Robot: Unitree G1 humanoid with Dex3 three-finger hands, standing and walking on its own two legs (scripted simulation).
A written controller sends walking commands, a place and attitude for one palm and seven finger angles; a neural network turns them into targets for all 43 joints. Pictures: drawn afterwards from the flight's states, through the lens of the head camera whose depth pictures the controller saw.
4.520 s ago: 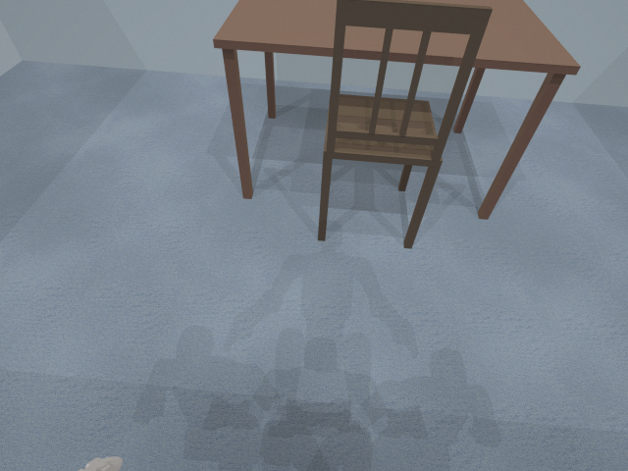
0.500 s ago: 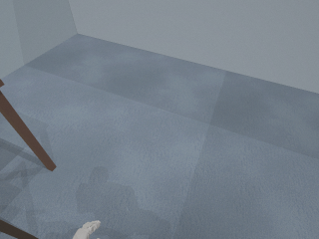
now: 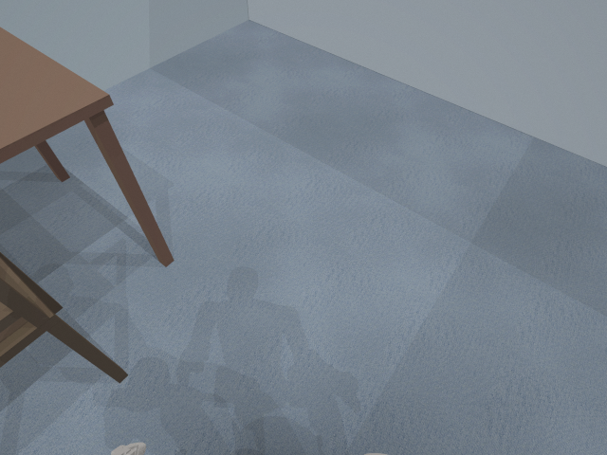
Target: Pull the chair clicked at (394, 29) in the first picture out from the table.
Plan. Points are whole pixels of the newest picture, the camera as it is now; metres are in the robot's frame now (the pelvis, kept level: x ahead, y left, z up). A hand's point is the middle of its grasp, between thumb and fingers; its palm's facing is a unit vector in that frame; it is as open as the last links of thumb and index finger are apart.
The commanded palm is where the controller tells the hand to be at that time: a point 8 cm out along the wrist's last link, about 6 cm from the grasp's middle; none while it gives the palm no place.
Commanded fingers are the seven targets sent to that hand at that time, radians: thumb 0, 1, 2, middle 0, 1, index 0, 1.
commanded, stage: turn to face it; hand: left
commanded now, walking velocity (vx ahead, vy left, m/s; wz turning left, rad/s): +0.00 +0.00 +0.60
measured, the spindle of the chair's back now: out of the picture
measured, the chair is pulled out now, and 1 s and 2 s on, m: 0.00 0.00 0.00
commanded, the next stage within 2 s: take the last steps up to it in 1.26 s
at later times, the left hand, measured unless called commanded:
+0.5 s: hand out of the picture -0.06 +0.16 -0.16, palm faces +0.37 -0.89 -0.26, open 7.3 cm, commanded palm none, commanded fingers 0.00 0.90 0.90 -0.20 -0.30 -0.20 -0.30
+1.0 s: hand out of the picture -0.05 +0.20 -0.15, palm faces +0.58 -0.76 -0.30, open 7.3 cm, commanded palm none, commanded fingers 0.00 0.90 0.90 -0.20 -0.30 -0.20 -0.30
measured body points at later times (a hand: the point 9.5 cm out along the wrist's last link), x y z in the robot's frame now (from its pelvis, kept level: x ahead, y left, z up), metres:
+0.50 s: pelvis -0.03 -0.04 +0.00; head +0.01 -0.03 +0.44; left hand -0.08 +0.21 -0.14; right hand +0.16 -0.25 -0.14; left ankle -0.08 +0.09 -0.70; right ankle -0.01 -0.15 -0.74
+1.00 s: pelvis -0.04 -0.05 -0.01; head +0.00 -0.04 +0.44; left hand -0.08 +0.24 -0.13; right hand +0.17 -0.21 -0.16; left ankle -0.09 +0.08 -0.74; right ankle +0.04 -0.14 -0.74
